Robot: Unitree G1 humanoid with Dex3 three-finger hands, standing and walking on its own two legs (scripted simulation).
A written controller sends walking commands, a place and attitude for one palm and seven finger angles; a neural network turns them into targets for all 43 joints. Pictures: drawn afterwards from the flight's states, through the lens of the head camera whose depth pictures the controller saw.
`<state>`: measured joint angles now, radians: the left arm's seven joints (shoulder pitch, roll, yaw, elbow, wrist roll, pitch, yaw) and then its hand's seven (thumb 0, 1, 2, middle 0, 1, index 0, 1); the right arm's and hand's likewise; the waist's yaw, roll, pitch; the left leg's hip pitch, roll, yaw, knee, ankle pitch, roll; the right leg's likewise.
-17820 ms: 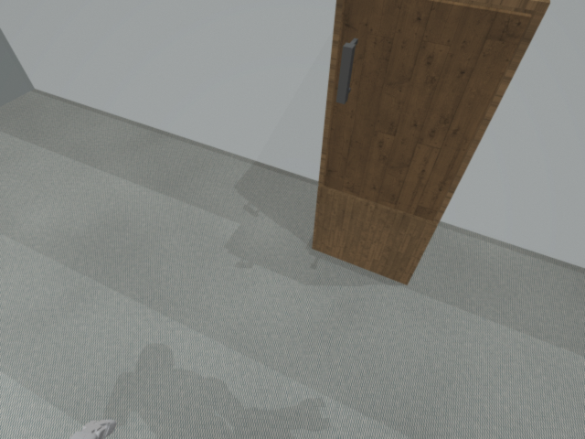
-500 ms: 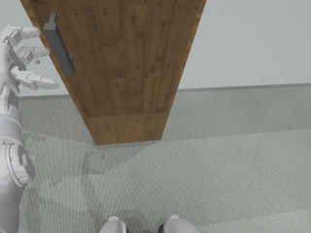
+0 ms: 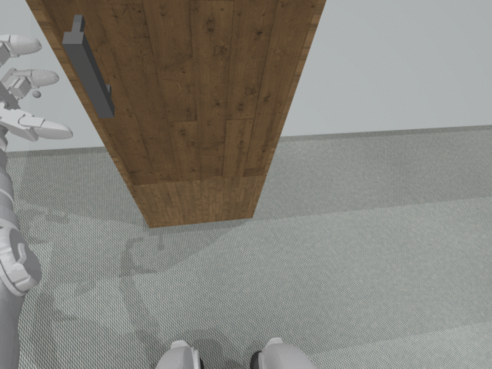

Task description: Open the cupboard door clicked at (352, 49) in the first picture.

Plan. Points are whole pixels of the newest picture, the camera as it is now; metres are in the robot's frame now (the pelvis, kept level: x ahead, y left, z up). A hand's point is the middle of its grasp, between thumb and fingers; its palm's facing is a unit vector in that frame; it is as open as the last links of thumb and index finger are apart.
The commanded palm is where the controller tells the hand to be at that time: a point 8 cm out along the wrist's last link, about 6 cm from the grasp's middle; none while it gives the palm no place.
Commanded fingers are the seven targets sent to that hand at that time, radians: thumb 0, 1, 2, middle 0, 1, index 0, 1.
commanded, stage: move the hooked fingers beside the handle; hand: left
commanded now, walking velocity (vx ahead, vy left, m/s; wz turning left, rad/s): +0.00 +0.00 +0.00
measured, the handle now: (93, 70) +0.55 +0.19 +0.11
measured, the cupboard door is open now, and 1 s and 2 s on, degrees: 0 0 0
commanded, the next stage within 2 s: slide the fingers in behind the handle in 0.82 s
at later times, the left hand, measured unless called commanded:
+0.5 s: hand (36, 96) +0.50 +0.26 +0.11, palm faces +0.06 -1.00 -0.02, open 14.0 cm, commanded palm +0.48 +0.30 +0.11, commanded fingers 0.00 -0.50 0.30 -0.30 -1.20 -0.30 -1.20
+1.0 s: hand (25, 98) +0.49 +0.27 +0.12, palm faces +0.05 -1.00 -0.02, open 14.0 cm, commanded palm +0.47 +0.30 +0.11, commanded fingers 0.00 -0.50 0.30 -0.30 -1.20 -0.30 -1.20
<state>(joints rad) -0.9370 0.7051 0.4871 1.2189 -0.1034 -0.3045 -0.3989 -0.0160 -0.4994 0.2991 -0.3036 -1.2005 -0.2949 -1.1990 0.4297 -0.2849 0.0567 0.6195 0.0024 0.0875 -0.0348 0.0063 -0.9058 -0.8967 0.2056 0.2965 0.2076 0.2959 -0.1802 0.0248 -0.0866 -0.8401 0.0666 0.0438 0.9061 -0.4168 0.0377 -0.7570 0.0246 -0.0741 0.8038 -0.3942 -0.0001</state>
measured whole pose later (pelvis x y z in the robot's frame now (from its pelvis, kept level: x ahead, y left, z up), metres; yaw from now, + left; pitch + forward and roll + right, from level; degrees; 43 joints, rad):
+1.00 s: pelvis -0.01 -0.01 +0.00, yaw +0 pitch +20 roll -4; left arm -0.94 0.75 0.49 1.23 -0.12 -0.30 -0.44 -0.02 -0.50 0.30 -0.30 -1.20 -0.29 -1.20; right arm 0.42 -0.30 0.06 0.61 0.01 0.08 -0.05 0.01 -0.91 -0.90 0.21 0.30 0.21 0.30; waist -0.18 0.02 -0.08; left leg -0.85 0.07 0.03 0.91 -0.41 0.03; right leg -0.77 0.03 -0.08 0.81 -0.39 -0.01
